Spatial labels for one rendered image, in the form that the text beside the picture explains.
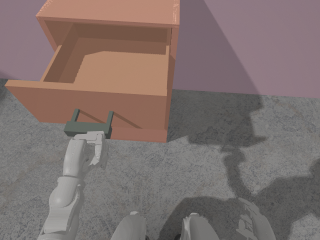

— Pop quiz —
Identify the robot left forearm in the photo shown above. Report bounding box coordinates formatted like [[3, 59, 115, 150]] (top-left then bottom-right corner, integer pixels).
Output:
[[37, 175, 86, 240]]

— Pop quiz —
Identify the left robot shin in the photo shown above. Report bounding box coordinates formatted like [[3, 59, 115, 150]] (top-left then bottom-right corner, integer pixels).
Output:
[[130, 211, 140, 216]]

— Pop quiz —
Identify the drawer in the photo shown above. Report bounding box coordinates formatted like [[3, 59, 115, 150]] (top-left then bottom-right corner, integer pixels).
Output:
[[5, 22, 170, 130]]

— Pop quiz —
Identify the robot left hand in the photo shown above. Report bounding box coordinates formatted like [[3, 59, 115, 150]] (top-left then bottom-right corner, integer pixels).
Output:
[[63, 131, 109, 180]]

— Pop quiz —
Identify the cabinet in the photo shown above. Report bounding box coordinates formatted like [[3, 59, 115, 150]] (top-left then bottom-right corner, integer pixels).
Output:
[[35, 0, 180, 143]]

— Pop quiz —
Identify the right robot thigh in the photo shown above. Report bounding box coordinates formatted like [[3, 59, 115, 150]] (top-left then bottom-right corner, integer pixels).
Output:
[[181, 216, 220, 240]]

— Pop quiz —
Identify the robot right hand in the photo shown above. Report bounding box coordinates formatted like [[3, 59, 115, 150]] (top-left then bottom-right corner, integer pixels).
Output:
[[236, 197, 276, 240]]

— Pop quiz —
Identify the handle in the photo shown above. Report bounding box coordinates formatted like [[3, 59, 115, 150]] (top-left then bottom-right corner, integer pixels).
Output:
[[63, 108, 114, 139]]

